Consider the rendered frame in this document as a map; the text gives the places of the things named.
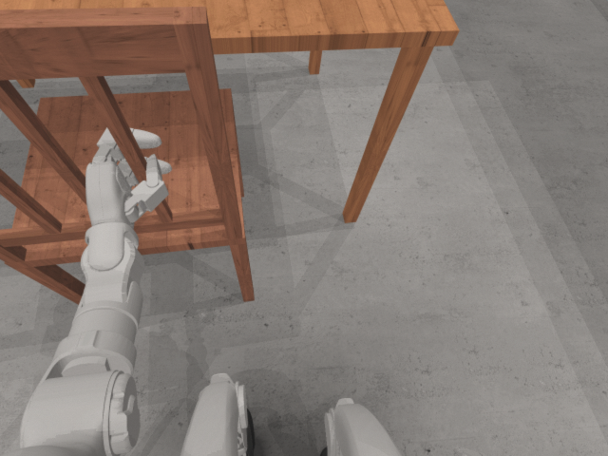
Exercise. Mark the left robot upper arm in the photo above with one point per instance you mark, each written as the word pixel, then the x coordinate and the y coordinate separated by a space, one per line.
pixel 94 414

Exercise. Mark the robot left thigh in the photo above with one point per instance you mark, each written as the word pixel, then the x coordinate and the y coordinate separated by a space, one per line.
pixel 220 414

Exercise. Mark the left robot forearm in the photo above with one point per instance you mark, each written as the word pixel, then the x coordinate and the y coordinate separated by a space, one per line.
pixel 104 327

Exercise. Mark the robot thigh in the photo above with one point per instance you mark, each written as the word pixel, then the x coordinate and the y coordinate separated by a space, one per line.
pixel 352 430
pixel 220 414

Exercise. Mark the left robot hand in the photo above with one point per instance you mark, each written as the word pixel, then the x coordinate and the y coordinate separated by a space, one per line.
pixel 108 185

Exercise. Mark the robot right thigh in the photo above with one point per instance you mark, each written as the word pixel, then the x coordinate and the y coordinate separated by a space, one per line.
pixel 352 430

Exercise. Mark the table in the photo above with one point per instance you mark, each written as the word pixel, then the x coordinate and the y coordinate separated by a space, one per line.
pixel 257 26

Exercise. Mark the chair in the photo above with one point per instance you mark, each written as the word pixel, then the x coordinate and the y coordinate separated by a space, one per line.
pixel 197 129

